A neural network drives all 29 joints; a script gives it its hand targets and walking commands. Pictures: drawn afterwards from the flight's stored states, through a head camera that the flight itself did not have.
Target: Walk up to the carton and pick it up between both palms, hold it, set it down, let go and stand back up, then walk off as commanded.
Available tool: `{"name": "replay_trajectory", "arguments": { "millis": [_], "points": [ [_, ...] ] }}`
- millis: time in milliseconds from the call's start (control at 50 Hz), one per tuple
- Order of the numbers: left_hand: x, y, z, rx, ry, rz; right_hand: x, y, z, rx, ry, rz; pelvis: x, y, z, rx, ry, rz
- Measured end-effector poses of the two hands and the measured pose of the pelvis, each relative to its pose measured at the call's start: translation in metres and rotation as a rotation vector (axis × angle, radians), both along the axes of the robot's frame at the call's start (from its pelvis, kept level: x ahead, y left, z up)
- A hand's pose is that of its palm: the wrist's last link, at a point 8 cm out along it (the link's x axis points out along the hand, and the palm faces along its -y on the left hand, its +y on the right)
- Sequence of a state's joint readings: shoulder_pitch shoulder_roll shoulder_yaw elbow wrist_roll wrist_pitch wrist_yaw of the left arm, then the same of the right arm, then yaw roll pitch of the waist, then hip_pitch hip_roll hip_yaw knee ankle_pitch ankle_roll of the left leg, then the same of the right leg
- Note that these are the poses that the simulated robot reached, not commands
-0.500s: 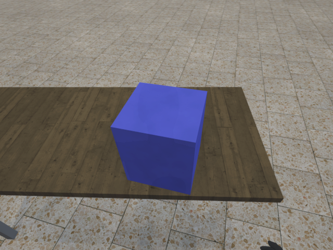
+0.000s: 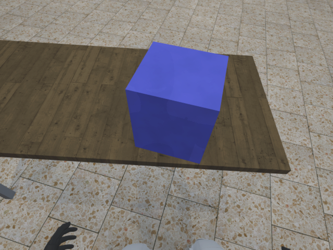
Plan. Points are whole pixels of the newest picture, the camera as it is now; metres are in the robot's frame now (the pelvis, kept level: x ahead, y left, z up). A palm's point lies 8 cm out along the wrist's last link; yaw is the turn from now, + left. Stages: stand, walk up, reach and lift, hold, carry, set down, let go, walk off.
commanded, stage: walk off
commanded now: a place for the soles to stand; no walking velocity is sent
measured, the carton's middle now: (177, 105) +0.48 -0.02 +0.03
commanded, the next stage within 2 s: none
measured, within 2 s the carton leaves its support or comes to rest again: neither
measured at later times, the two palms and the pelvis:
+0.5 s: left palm out of the picture -0.02 +0.32 -0.14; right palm out of the picture -0.01 -0.29 -0.10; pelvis -0.10 +0.01 -0.01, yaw +2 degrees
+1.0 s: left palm out of the picture -0.13 +0.25 -0.09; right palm out of the picture -0.11 -0.39 -0.16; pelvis -0.22 -0.07 -0.02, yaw -1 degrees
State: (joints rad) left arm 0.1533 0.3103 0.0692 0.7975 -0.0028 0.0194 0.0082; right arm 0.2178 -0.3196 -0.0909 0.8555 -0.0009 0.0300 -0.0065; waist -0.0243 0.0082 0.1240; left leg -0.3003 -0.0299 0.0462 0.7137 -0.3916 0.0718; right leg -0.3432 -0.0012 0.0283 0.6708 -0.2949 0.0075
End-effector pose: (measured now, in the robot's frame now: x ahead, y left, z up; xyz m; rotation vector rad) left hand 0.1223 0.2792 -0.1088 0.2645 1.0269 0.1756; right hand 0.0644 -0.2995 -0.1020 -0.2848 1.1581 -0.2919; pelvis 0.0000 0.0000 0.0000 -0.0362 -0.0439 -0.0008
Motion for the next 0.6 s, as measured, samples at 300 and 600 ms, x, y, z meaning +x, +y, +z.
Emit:
{"name": "replay_trajectory", "arguments": {
  "millis": [300, 600],
  "points": [
    [-0.085, 0.043, -0.030, 0.012, 0.165, 0.024, -0.055, 0.022, 0.010, -0.074, 0.080, 0.040, -0.056, 0.027, -0.003, -0.009, -0.027, 0.027],
    [-0.179, 0.025, -0.029, 0.066, 0.228, 0.050, -0.085, -0.007, -0.003, -0.040, -0.037, 0.041, -0.119, -0.005, -0.013, 0.020, -0.109, 0.018]
  ]
}}
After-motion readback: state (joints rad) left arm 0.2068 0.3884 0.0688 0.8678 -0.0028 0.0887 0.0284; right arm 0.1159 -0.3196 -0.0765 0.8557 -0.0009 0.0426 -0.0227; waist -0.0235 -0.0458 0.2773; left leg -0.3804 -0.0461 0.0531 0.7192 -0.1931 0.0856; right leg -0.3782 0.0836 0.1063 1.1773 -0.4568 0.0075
